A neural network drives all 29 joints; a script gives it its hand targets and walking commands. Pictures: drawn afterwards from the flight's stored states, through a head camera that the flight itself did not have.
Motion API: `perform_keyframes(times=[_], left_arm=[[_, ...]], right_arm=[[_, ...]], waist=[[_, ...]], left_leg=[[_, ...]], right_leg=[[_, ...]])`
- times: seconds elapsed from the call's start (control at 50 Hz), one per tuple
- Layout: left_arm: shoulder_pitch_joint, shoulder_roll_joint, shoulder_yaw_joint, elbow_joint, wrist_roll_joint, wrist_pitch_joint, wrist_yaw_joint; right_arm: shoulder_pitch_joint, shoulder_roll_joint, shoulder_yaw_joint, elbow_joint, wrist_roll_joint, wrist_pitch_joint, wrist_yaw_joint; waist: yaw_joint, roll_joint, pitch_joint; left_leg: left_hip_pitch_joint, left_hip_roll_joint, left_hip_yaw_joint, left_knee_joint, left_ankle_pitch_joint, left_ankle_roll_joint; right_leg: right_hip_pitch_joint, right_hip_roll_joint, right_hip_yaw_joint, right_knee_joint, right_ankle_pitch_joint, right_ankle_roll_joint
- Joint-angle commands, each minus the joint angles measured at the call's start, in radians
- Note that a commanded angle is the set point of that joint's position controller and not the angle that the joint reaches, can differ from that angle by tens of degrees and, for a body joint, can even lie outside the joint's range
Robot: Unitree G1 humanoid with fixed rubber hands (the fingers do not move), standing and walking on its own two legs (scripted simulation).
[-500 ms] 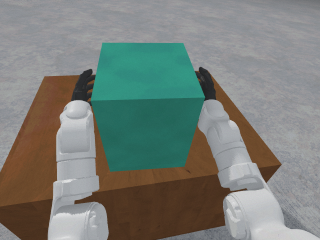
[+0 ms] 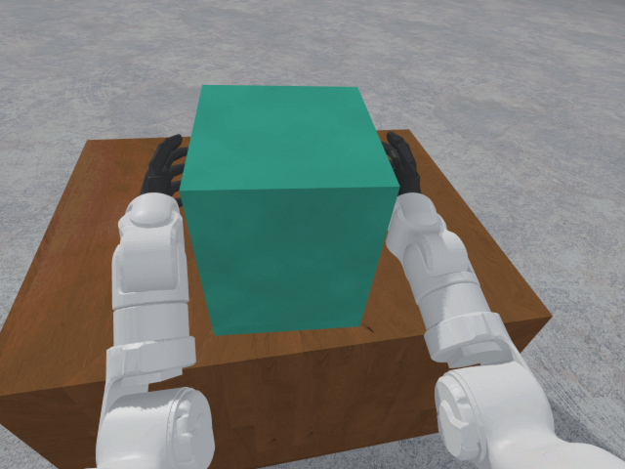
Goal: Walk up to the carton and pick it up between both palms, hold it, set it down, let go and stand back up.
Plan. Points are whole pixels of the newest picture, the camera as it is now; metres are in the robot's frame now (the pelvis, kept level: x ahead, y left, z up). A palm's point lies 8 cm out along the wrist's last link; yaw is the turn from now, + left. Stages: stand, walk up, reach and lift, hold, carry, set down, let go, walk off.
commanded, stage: hold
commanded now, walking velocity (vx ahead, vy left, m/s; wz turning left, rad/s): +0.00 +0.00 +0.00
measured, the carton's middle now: (285, 212) +0.39 +0.01 +0.15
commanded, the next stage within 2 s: none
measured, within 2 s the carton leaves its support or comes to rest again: neither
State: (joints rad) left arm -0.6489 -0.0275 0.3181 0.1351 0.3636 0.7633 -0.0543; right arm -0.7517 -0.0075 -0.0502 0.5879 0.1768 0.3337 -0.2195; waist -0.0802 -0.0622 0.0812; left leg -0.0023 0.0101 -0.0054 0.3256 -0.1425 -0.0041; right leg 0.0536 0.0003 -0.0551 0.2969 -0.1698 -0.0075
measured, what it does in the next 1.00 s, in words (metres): stands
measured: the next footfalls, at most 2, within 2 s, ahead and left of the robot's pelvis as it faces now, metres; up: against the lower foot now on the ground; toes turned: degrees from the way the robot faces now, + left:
none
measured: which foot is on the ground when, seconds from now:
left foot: down 0.00-1.00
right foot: down 0.00-1.00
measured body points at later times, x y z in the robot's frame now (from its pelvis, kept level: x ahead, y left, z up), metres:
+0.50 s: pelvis +0.01 +0.00 +0.00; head -0.03 +0.02 +0.45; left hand +0.38 +0.16 +0.19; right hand +0.38 -0.14 +0.19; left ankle +0.04 +0.12 -0.75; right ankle +0.01 -0.11 -0.75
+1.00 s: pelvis +0.00 +0.00 +0.00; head -0.04 +0.02 +0.45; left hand +0.38 +0.16 +0.19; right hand +0.39 -0.13 +0.19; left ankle +0.04 +0.12 -0.75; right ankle +0.01 -0.11 -0.75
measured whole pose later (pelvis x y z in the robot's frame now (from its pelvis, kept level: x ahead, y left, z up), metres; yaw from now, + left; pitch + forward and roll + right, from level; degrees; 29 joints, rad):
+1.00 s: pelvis +0.00 +0.00 +0.00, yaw +0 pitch -9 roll +0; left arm -0.64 -0.02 0.31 0.10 0.35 0.76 -0.06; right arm -0.75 0.00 -0.06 0.55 0.17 0.33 -0.22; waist -0.08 -0.06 0.08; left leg -0.03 0.01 -0.01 0.33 -0.13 -0.01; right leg 0.03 0.00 -0.06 0.30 -0.17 -0.01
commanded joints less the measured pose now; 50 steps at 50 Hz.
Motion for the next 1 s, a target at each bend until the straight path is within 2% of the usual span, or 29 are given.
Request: perform_keyframes(times=[0.0, 0.06, 0.08, 0.1, 0.16, 0.2, 0.26, 0.3, 0.32, 0.34, 0.38, 0.4, 0.42, 0.44, 0.48, 0.52, 0.54, 0.58, 0.66, 0.68, 0.7, 0.72, 0.8, 0.82, 0.86, 0.88, 0.9, 0.94, 0.98], left_arm=[[-0.703, -0.545, -0.519, -0.167, -0.182, -0.078, -0.11], [-0.686, -0.542, -0.544, -0.183, -0.207, -0.091, -0.099], [-0.693, -0.544, -0.568, -0.237, -0.216, -0.098, -0.093], [-0.679, -0.533, -0.562, -0.213, -0.213, -0.096, -0.093], [-0.63, -0.514, -0.506, -0.136, -0.179, -0.074, -0.103], [-0.618, -0.513, -0.509, -0.156, -0.177, -0.063, -0.109], [-0.628, -0.513, -0.538, -0.236, -0.192, -0.067, -0.111], [-0.606, -0.514, -0.544, -0.238, -0.197, -0.064, -0.11], [-0.591, -0.508, -0.535, -0.23, -0.192, -0.06, -0.112], [-0.594, -0.512, -0.541, -0.247, -0.189, -0.058, -0.113], [-0.595, -0.512, -0.528, -0.242, -0.186, -0.055, -0.116], [-0.595, -0.51, -0.524, -0.238, -0.174, -0.05, -0.118], [-0.589, -0.503, -0.515, -0.234, -0.168, -0.05, -0.119], [-0.581, -0.497, -0.517, -0.222, -0.159, -0.043, -0.123], [-0.574, -0.49, -0.494, -0.209, -0.153, -0.043, -0.127], [-0.58, -0.49, -0.499, -0.216, -0.158, -0.045, -0.128], [-0.608, -0.495, -0.522, -0.247, -0.168, -0.051, -0.126], [-0.615, -0.497, -0.519, -0.228, -0.172, -0.056, -0.12], [-0.63, -0.511, -0.539, -0.229, -0.191, -0.065, -0.114], [-0.629, -0.51, -0.539, -0.231, -0.191, -0.064, -0.112], [-0.638, -0.501, -0.532, -0.219, -0.185, -0.062, -0.111], [-0.65, -0.499, -0.534, -0.203, -0.187, -0.061, -0.113], [-0.653, -0.497, -0.491, -0.149, -0.164, -0.06, -0.117], [-0.648, -0.503, -0.493, -0.128, -0.163, -0.059, -0.119], [-0.656, -0.502, -0.469, -0.101, -0.159, -0.057, -0.121], [-0.66, -0.508, -0.467, -0.103, -0.159, -0.06, -0.121], [-0.678, -0.508, -0.461, -0.1, -0.163, -0.062, -0.12], [-0.679, -0.524, -0.494, -0.138, -0.175, -0.067, -0.114], [-0.693, -0.525, -0.502, -0.164, -0.194, -0.078, -0.11]], right_arm=[[-0.752, 0.566, 0.385, -0.361, 0.095, -0.077, 0.102], [-0.758, 0.562, 0.427, -0.419, 0.117, -0.076, 0.088], [-0.735, 0.579, 0.449, -0.439, 0.123, -0.077, 0.087], [-0.727, 0.559, 0.443, -0.44, 0.121, -0.072, 0.083], [-0.669, 0.555, 0.408, -0.343, 0.09, -0.043, 0.08], [-0.653, 0.552, 0.401, -0.359, 0.09, -0.042, 0.082], [-0.655, 0.542, 0.434, -0.411, 0.125, -0.042, 0.077], [-0.653, 0.552, 0.469, -0.459, 0.139, -0.043, 0.066], [-0.649, 0.543, 0.463, -0.445, 0.141, -0.034, 0.063], [-0.634, 0.55, 0.46, -0.439, 0.141, -0.031, 0.062], [-0.656, 0.534, 0.454, -0.453, 0.134, -0.032, 0.062], [-0.629, 0.534, 0.438, -0.413, 0.128, -0.025, 0.066], [-0.611, 0.535, 0.442, -0.411, 0.127, -0.025, 0.07], [-0.601, 0.534, 0.438, -0.394, 0.122, -0.021, 0.072], [-0.642, 0.537, 0.44, -0.432, 0.117, -0.03, 0.074], [-0.667, 0.54, 0.454, -0.461, 0.125, -0.037, 0.072], [-0.684, 0.548, 0.453, -0.472, 0.129, -0.041, 0.072], [-0.687, 0.55, 0.444, -0.457, 0.123, -0.044, 0.071], [-0.684, 0.559, 0.443, -0.458, 0.103, -0.051, 0.075], [-0.677, 0.555, 0.43, -0.448, 0.105, -0.047, 0.075], [-0.663, 0.551, 0.423, -0.412, 0.101, -0.042, 0.076], [-0.659, 0.542, 0.41, -0.389, 0.094, -0.039, 0.08], [-0.668, 0.548, 0.372, -0.322, 0.068, -0.041, 0.095], [-0.69, 0.536, 0.366, -0.337, 0.066, -0.048, 0.098], [-0.716, 0.541, 0.353, -0.328, 0.05, -0.052, 0.098], [-0.735, 0.561, 0.365, -0.344, 0.062, -0.059, 0.099], [-0.736, 0.553, 0.352, -0.319, 0.059, -0.057, 0.1], [-0.73, 0.565, 0.373, -0.341, 0.072, -0.067, 0.1], [-0.735, 0.565, 0.386, -0.349, 0.079, -0.072, 0.095]], waist=[[-0.008, 0.105, -0.46], [-0.017, 0.088, -0.52], [-0.017, 0.092, -0.561], [-0.023, 0.085, -0.55], [-0.018, 0.067, -0.413], [-0.019, 0.083, -0.41], [-0.015, 0.093, -0.456], [-0.017, 0.087, -0.481], [-0.017, 0.103, -0.453], [-0.027, 0.098, -0.437], [-0.025, 0.09, -0.427], [-0.032, 0.095, -0.389], [-0.02, 0.079, -0.376], [-0.019, 0.089, -0.354], [-0.007, 0.062, -0.376], [-0.007, 0.059, -0.421], [-0.006, 0.065, -0.439], [-0.012, 0.067, -0.416], [-0.007, 0.062, -0.449], [-0.017, 0.083, -0.445], [-0.016, 0.09, -0.426], [-0.029, 0.098, -0.404], [-0.011, 0.078, -0.361], [-0.014, 0.092, -0.366], [-0.005, 0.081, -0.357], [-0.001, 0.071, -0.393], [-0.002, 0.087, -0.36], [-0.018, 0.086, -0.433], [-0.019, 0.083, -0.47]], left_leg=[[0.145, -0.035, 0.044, -0.006, 0.234, -0.018], [0.185, -0.036, 0.025, 0.026, 0.289, -0.023], [0.198, -0.039, 0.028, 0.033, 0.326, -0.022], [0.196, -0.042, 0.027, 0.032, 0.302, -0.02], [0.117, -0.043, 0.041, -0.017, 0.192, -0.011], [0.096, -0.034, 0.036, -0.021, 0.193, -0.011], [0.142, -0.04, 0.03, 0.01, 0.305, -0.023], [0.16, -0.049, 0.03, 0.032, 0.351, -0.026], [0.155, -0.049, 0.027, 0.026, 0.34, -0.025], [0.151, -0.046, 0.029, 0.025, 0.341, -0.03], [0.143, -0.046, 0.028, 0.011, 0.3, -0.029], [0.126, -0.043, 0.028, 0.0, 0.288, -0.032], [0.133, -0.047, 0.037, -0.005, 0.265, -0.024], [0.114, -0.048, 0.036, -0.013, 0.257, -0.027], [0.107, -0.046, 0.04, -0.019, 0.217, -0.013], [0.119, -0.047, 0.041, -0.009, 0.23, -0.008], [0.123, -0.046, 0.041, -0.007, 0.247, -0.008], [0.113, -0.04, 0.041, -0.007, 0.231, -0.013], [0.127, -0.045, 0.043, -0.009, 0.203, -0.004], [0.131, -0.04, 0.036, -0.009, 0.205, -0.007], [0.117, -0.038, 0.04, -0.017, 0.188, -0.015], [0.115, -0.035, 0.037, -0.016, 0.157, -0.014], [0.075, -0.03, 0.045, -0.053, 0.08, 0.0], [0.073, -0.031, 0.045, -0.048, 0.074, 0.004], [0.063, -0.033, 0.051, -0.052, 0.054, 0.006], [0.073, -0.036, 0.056, -0.051, 0.065, 0.01], [0.063, -0.034, 0.054, -0.053, 0.07, 0.005], [0.117, -0.035, 0.049, -0.025, 0.143, 0.002], [0.119, -0.03, 0.041, -0.006, 0.202, -0.009]], right_leg=[[0.009, 0.053, -0.037, -0.035, 0.138, 0.049], [0.018, 0.053, -0.035, -0.032, 0.196, 0.057], [0.026, 0.053, -0.034, -0.022, 0.243, 0.059], [0.019, 0.054, -0.031, -0.025, 0.236, 0.064], [0.01, 0.041, -0.026, -0.046, 0.164, 0.064], [0.032, 0.046, -0.029, -0.045, 0.142, 0.057], [0.046, 0.051, -0.024, -0.029, 0.24, 0.058], [0.072, 0.049, -0.021, -0.021, 0.321, 0.068], [0.071, 0.046, -0.02, -0.019, 0.317, 0.068], [0.065, 0.048, -0.029, -0.022, 0.313, 0.068], [0.051, 0.049, -0.029, -0.03, 0.275, 0.066], [0.035, 0.05, -0.031, -0.032, 0.246, 0.063], [0.028, 0.047, -0.037, -0.038, 0.232, 0.071], [0.031, 0.046, -0.038, -0.035, 0.227, 0.067], [0.06, 0.043, -0.029, -0.034, 0.221, 0.07], [0.074, 0.04, -0.028, -0.022, 0.253, 0.076], [0.067, 0.044, -0.032, -0.022, 0.26, 0.073], [0.058, 0.048, -0.035, -0.029, 0.226, 0.063], [0.031, 0.044, -0.032, -0.034, 0.194, 0.069], [0.024, 0.045, -0.03, -0.03, 0.186, 0.063], [0.018, 0.047, -0.036, -0.042, 0.152, 0.059], [0.013, 0.038, -0.034, -0.044, 0.126, 0.055], [-0.014, 0.036, -0.039, -0.055, 0.041, 0.053], [-0.009, 0.033, -0.036, -0.052, 0.039, 0.052], [-0.008, 0.031, -0.035, -0.056, 0.019, 0.052], [-0.001, 0.032, -0.037, -0.054, 0.037, 0.053], [-0.016, 0.034, -0.034, -0.053, 0.033, 0.052], [0.005, 0.04, -0.037, -0.041, 0.097, 0.054], [0.023, 0.045, -0.034, -0.035, 0.142, 0.047]])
